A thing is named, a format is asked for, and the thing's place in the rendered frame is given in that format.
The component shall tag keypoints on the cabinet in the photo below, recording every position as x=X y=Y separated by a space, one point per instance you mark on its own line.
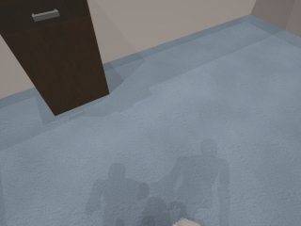
x=62 y=60

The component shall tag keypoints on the handle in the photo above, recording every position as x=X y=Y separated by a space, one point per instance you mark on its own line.
x=45 y=15

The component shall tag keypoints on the drawer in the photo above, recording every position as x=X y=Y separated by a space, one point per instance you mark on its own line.
x=16 y=16

